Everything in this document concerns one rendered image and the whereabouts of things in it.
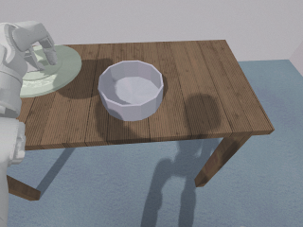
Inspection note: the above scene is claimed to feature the lid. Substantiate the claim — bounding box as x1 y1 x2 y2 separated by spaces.
19 44 82 98

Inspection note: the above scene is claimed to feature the left robot forearm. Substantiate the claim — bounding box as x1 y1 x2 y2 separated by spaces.
0 22 31 119

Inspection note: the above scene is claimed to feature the robot left hand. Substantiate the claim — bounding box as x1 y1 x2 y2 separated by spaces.
14 21 58 73

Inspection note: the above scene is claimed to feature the pot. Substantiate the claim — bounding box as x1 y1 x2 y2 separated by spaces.
98 61 164 121

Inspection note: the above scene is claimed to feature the knob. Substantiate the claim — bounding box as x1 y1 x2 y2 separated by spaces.
27 49 49 66

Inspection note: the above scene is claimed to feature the left robot upper arm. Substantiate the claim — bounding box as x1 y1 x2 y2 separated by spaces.
0 117 27 227

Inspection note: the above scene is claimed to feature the table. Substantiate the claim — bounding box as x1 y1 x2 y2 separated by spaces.
7 40 275 201

